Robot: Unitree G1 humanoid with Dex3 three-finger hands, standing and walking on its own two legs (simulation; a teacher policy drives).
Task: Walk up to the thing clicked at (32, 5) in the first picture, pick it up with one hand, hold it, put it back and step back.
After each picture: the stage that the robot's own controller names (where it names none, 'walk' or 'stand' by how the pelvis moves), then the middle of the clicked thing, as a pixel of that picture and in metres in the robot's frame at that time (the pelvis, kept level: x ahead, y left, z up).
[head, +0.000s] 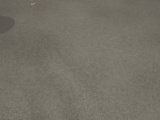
stand; (32, 2) +2.17 +0.70 -0.72
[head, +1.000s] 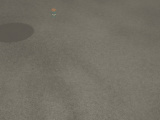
walk; (53, 13) +2.09 +0.33 -0.69
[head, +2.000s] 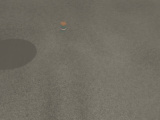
walk; (63, 27) +1.51 +0.16 -0.71
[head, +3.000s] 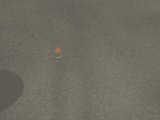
walk; (57, 54) +1.04 +0.20 -0.70
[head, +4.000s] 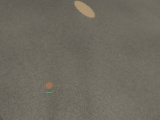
walk; (49, 88) +0.71 +0.20 -0.70
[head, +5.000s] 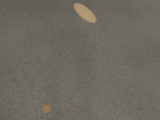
stand; (47, 111) +0.48 +0.19 -0.70
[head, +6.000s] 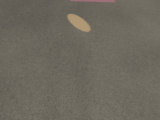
stand; out of the picture +0.43 +0.22 -0.72
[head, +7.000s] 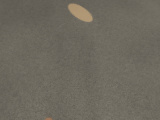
walk; out of the picture +0.38 +0.26 -0.72
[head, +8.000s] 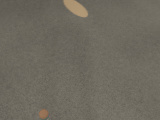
stand; (44, 116) +0.42 +0.24 -0.69
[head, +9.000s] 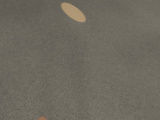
walk; out of the picture +0.39 +0.21 -0.70
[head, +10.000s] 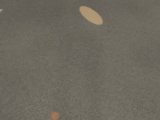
stand; (56, 118) +0.44 +0.22 -0.71
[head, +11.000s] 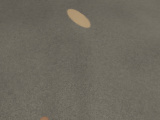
stand; out of the picture +0.42 +0.22 -0.71
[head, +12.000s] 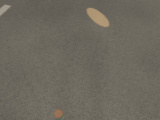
stand; (59, 116) +0.47 +0.17 -0.71
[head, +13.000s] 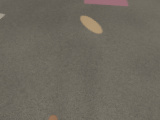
stand; out of the picture +0.47 +0.19 -0.71
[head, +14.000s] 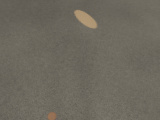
stand; (52, 119) +0.47 +0.17 -0.72
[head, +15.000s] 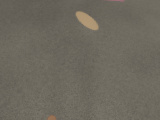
stand; out of the picture +0.45 +0.18 -0.73
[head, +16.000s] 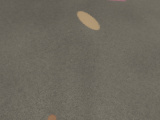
stand; out of the picture +0.45 +0.18 -0.73
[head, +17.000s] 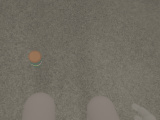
go down; (35, 59) +0.51 +0.20 -0.44
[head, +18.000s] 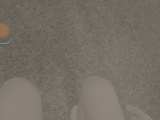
go down; (2, 35) +0.52 +0.26 -0.30
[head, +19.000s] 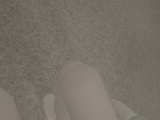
close in; out of the picture +0.50 +0.31 -0.24
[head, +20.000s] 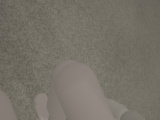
close; out of the picture +0.49 +0.32 -0.24
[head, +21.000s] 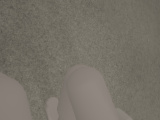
lift; out of the picture +0.48 +0.27 -0.26
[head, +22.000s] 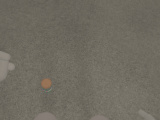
close; (46, 86) +0.50 +0.16 -0.54
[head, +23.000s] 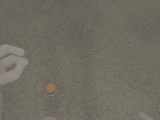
hold; (51, 90) +0.50 +0.15 -0.56
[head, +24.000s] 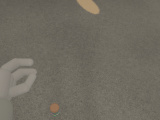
hold; (55, 110) +0.46 +0.14 -0.66
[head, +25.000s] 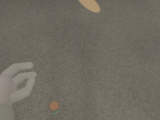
stand; (54, 108) +0.46 +0.14 -0.67
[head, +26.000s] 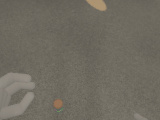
hold; (58, 106) +0.47 +0.13 -0.64
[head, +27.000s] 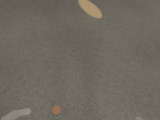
hold; (56, 112) +0.46 +0.13 -0.66
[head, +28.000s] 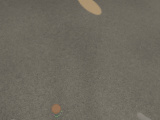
stand; (56, 111) +0.46 +0.13 -0.64
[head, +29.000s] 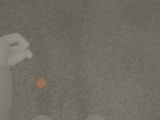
crouch; (42, 85) +0.48 +0.15 -0.55
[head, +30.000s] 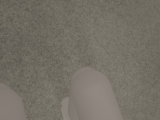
lower; out of the picture +0.50 +0.24 -0.26
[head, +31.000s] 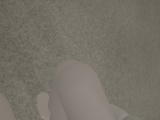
lower; out of the picture +0.48 +0.29 -0.24
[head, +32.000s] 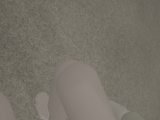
lower; out of the picture +0.48 +0.29 -0.24
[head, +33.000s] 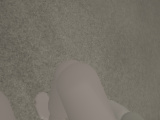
lower; out of the picture +0.48 +0.29 -0.24
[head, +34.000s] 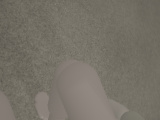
lower; out of the picture +0.48 +0.29 -0.24
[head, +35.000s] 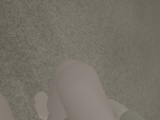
open; out of the picture +0.48 +0.29 -0.24
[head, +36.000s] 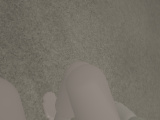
stand; out of the picture +0.50 +0.28 -0.25
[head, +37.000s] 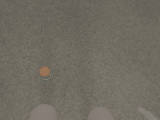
walk; (45, 74) +0.50 +0.17 -0.52
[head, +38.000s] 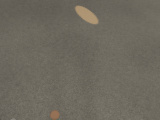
stand; (55, 117) +0.47 +0.14 -0.66
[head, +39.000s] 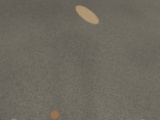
stand; (55, 117) +0.47 +0.14 -0.67
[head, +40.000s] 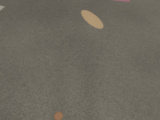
stand; (58, 118) +0.47 +0.12 -0.70
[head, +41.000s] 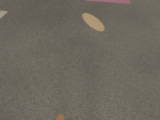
stand; out of the picture +0.48 +0.13 -0.72
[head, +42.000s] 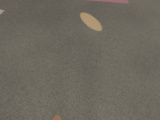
stand; out of the picture +0.46 +0.14 -0.73
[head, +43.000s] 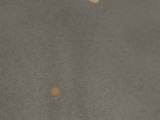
walk; (55, 93) +0.52 +0.10 -0.71
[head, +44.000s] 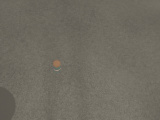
walk; (56, 66) +0.79 +0.14 -0.71
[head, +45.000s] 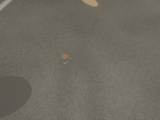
stand; (65, 60) +1.11 +0.21 -0.71
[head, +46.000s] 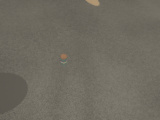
stand; (63, 59) +1.07 +0.13 -0.72
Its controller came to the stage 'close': yes
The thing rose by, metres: 0.01
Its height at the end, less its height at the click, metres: +0.00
